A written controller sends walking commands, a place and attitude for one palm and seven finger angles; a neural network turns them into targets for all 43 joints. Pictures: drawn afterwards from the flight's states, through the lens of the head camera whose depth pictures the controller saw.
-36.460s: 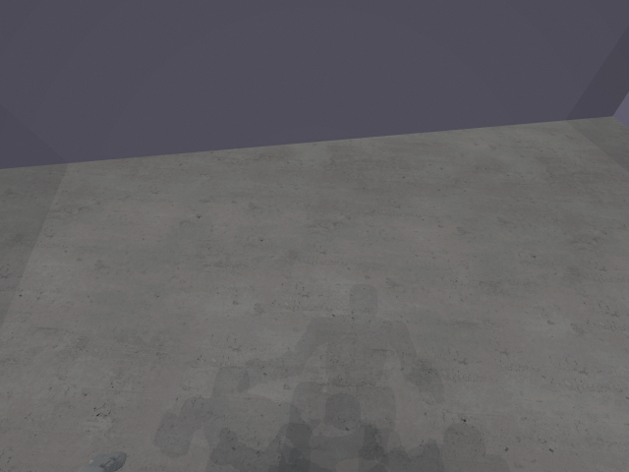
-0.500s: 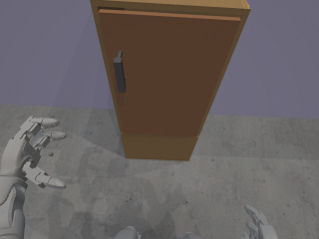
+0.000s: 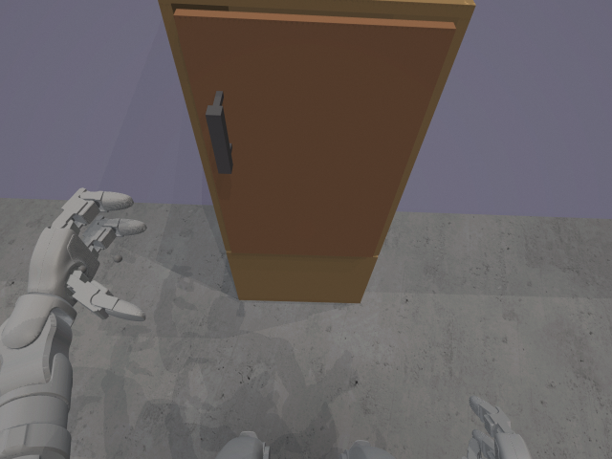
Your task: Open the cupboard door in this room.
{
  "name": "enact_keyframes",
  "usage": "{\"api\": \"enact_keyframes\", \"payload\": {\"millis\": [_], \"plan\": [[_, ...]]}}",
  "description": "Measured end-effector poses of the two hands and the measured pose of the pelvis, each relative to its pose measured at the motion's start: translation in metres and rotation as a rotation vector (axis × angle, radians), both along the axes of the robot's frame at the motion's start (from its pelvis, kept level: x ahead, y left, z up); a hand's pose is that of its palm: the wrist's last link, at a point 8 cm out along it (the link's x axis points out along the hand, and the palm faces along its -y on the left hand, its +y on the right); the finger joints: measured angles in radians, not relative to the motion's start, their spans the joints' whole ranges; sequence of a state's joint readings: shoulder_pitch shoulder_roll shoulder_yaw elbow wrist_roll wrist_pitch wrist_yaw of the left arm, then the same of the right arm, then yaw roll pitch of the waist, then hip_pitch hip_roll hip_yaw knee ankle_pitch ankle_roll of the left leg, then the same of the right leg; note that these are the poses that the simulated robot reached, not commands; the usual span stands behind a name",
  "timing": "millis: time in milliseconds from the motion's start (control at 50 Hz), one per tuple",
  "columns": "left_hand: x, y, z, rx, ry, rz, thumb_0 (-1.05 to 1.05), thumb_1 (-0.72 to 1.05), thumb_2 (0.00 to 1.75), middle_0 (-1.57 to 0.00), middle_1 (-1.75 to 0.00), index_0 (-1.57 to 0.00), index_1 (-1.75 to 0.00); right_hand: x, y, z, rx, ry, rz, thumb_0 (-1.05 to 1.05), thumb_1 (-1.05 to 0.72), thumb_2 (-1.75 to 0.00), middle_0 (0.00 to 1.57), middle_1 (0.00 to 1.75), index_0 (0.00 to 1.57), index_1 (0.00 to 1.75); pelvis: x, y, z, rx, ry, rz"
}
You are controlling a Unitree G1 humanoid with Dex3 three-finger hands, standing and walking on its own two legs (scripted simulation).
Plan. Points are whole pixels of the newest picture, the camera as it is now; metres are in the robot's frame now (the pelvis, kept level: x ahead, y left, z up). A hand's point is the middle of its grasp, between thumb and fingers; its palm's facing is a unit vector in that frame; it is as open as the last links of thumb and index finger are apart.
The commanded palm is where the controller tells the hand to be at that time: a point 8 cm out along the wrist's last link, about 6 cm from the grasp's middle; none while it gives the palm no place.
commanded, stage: move the hooked fingers beside the handle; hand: left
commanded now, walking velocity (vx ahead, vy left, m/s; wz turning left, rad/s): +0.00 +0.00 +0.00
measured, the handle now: (222, 133) +0.58 +0.16 +0.06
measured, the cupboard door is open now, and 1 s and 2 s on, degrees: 0 0 0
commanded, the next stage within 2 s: none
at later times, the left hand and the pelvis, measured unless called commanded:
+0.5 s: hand (132, 216) +0.41 +0.26 +0.06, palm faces +0.02 -1.00 +0.00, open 14.0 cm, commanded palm +0.38 +0.30 +0.06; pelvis +0.00 +0.02 +0.00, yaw -1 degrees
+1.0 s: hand (162, 179) +0.48 +0.24 +0.05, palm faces +0.01 -1.00 +0.01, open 14.0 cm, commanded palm +0.47 +0.28 +0.05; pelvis -0.01 +0.03 -0.02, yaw -2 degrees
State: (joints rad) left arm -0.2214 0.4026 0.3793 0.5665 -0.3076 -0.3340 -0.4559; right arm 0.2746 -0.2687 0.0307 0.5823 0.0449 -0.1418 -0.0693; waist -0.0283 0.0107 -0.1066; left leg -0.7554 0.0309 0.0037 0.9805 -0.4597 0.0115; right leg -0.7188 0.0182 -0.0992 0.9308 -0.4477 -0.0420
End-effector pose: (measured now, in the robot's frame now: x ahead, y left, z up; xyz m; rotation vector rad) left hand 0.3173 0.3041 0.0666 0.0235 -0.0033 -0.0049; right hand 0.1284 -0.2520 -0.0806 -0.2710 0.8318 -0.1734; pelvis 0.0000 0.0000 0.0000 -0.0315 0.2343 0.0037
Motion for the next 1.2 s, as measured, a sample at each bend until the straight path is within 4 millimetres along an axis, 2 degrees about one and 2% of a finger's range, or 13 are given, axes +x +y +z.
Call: {"api": "enact_keyframes", "payload": {"millis": [120, 320, 440, 600, 800, 900, 1040, 1200], "plan": [[0.021, 0.001, -0.002, -0.012, 0.035, 0.029, -0.01, -0.50, 0.30, -0.30, -1.20, -0.30, -1.20, -0.018, 0.001, -0.003, 0.011, 0.053, -0.041, 0.01, -0.91, -0.90, 0.20, 0.30, 0.20, 0.30, 0.002, 0.003, 0.002, 0.006, 0.012, -0.013], [0.035, 0.005, -0.007, -0.013, 0.015, 0.049, -0.01, -0.50, 0.30, -0.30, -1.20, -0.30, -1.20, -0.044, 0.001, -0.009, 0.000, 0.158, -0.075, 0.01, -0.91, -0.90, 0.20, 0.30, 0.20, 0.30, 0.002, 0.009, 0.001, 0.000, 0.026, -0.017], [0.055, 0.007, -0.010, -0.021, 0.015, 0.037, -0.01, -0.51, 0.30, -0.30, -1.20, -0.30, -1.20, -0.053, 0.002, -0.012, -0.022, 0.199, -0.092, 0.01, -0.91, -0.90, 0.20, 0.30, 0.21, 0.30, -0.002, 0.013, -0.002, -0.009, 0.039, -0.013], [0.082, -0.002, -0.004, -0.030, 0.003, 0.008, -0.01, -0.51, 0.30, -0.30, -1.20, -0.30, -1.20, -0.067, 0.007, -0.015, -0.017, 0.241, -0.116, 0.01, -0.91, -0.90, 0.20, 0.30, 0.20, 0.30, -0.002, 0.020, -0.005, -0.014, 0.059, -0.021], [0.106, 0.001, -0.013, -0.021, 0.012, 0.047, -0.01, -0.50, 0.30, -0.30, -1.20, -0.30, -1.20, -0.094, 0.014, -0.022, -0.017, 0.333, -0.139, 0.00, -0.91, -0.89, 0.20, 0.30, 0.21, 0.30, -0.007, 0.024, -0.011, -0.019, 0.083, -0.027], [0.121, -0.006, -0.008, -0.024, -0.019, 0.027, -0.01, -0.51, 0.30, -0.30, -1.20, -0.30, -1.20, -0.109, 0.014, -0.027, -0.021, 0.397, -0.154, 0.00, -0.91, -0.89, 0.20, 0.30, 0.21, 0.30, -0.007, 0.026, -0.013, -0.024, 0.100, -0.024], [0.150, -0.017, -0.016, -0.029, 0.044, 0.021, -0.01, -0.51, 0.30, -0.30, -1.20, -0.30, -1.20, -0.128, 0.013, -0.027, -0.030, 0.453, -0.186, 0.00, -0.91, -0.89, 0.20, 0.30, 0.21, 0.30, -0.007, 0.026, -0.017, -0.026, 0.132, -0.027], [0.181, -0.029, -0.012, -0.020, 0.012, 0.037, -0.01, -0.50, 0.30, -0.30, -1.20, -0.30, -1.20, -0.149, 0.011, -0.029, -0.028, 0.533, -0.217, 0.00, -0.91, -0.89, 0.20, 0.30, 0.21, 0.30, -0.004, 0.023, -0.022, -0.028, 0.169, -0.035]]}}
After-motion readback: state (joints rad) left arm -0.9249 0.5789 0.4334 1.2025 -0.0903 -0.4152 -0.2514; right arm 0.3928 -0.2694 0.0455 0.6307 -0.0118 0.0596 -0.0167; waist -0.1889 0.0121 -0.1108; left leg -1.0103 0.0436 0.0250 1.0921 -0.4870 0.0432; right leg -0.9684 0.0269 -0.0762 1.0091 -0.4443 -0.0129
